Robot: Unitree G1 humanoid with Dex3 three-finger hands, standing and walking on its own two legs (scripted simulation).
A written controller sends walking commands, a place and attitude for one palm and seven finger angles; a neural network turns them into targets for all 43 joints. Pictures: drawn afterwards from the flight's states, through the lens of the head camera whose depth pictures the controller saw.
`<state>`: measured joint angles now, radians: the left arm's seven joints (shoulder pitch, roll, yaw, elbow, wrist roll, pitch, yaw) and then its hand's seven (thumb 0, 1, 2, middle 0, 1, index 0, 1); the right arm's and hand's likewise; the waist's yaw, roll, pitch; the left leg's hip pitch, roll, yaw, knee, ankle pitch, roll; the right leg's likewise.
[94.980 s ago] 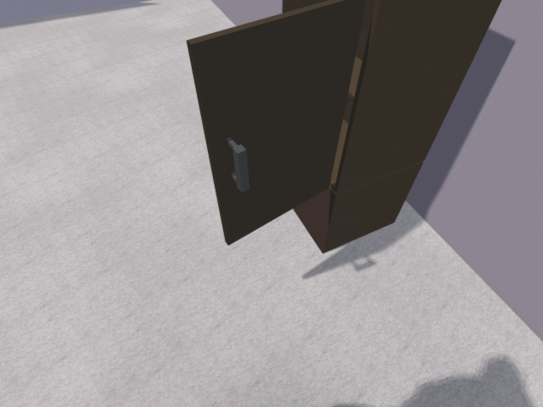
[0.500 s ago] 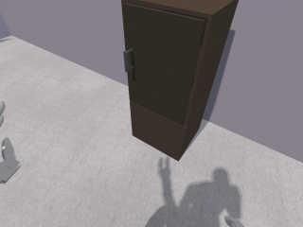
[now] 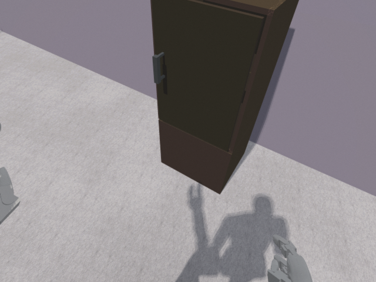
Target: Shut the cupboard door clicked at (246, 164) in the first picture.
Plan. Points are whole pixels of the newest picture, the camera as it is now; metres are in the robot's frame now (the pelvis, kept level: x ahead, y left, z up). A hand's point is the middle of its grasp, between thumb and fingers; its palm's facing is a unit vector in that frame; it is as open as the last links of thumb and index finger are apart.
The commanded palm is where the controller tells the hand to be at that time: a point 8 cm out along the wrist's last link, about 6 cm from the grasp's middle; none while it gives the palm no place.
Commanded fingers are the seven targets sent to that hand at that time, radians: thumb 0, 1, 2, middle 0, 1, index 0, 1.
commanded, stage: stop stepping back and stand still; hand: left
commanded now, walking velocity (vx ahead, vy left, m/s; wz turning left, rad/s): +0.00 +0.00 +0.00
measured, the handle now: (159, 67) +0.92 +0.15 -0.02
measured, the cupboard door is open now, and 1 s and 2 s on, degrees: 0 0 0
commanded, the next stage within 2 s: let the arm hang, fingers relaxed in 0.52 s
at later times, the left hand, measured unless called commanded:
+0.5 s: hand out of the picture +0.17 +0.29 +0.16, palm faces +0.46 -0.77 -0.44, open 7.4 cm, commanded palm +0.11 +0.31 +0.18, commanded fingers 0.00 0.90 0.90 -0.20 -0.30 -0.20 -0.30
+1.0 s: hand out of the picture +0.00 +0.18 -0.18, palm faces +0.01 -0.98 -0.18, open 7.0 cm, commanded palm none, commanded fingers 0.00 0.90 0.90 -0.20 -0.30 -0.20 -0.30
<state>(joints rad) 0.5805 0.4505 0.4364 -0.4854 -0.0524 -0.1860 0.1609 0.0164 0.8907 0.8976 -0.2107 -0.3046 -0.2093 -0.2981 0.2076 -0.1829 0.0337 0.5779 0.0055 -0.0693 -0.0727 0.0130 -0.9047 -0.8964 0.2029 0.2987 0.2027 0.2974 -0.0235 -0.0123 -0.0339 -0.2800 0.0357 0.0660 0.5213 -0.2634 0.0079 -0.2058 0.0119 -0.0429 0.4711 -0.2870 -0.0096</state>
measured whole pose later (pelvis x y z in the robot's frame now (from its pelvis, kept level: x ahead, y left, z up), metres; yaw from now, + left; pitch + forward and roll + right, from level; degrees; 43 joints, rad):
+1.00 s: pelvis -0.04 -0.01 +0.00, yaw +2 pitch +0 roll +0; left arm 0.29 0.21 0.00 0.89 0.02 0.04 0.01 -0.01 0.99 0.90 -0.21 -0.30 -0.20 -0.30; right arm 0.26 -0.24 0.02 0.97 -0.03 0.03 0.00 0.01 -0.91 -0.90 0.20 0.30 0.20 0.30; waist -0.01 -0.04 0.06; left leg -0.32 0.02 0.04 0.53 -0.20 0.01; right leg -0.26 0.00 -0.07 0.53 -0.27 -0.02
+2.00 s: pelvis -0.02 +0.01 +0.01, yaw +0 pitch -2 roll +0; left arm 0.24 0.24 0.01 1.15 0.02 0.00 0.01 0.01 0.91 0.90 -0.20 -0.30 -0.20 -0.30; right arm 0.22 -0.23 0.00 1.12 -0.01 0.00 -0.02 0.01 -0.91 -0.90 0.20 0.30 0.20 0.30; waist 0.00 0.00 0.04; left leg -0.17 0.01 0.07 0.36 -0.15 0.02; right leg -0.12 -0.01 -0.04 0.35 -0.20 0.00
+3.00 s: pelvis +0.01 -0.01 +0.01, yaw +1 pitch -1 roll +0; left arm 0.16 0.29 0.01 1.14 0.01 -0.01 0.00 0.01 0.91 0.90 -0.20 -0.30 -0.20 -0.30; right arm 0.14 -0.30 0.01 1.13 -0.01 0.00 -0.01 0.01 -0.91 -0.90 0.20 0.30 0.20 0.30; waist -0.01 0.01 0.04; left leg -0.11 0.02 0.06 0.30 -0.16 0.00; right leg -0.06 0.00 -0.05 0.29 -0.21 -0.02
